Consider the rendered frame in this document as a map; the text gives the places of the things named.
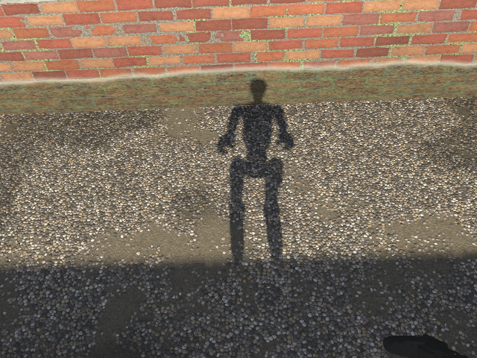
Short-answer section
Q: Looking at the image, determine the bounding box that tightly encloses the robot right hand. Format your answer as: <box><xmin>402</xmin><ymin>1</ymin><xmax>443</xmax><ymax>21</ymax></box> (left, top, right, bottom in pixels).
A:
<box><xmin>383</xmin><ymin>334</ymin><xmax>469</xmax><ymax>358</ymax></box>

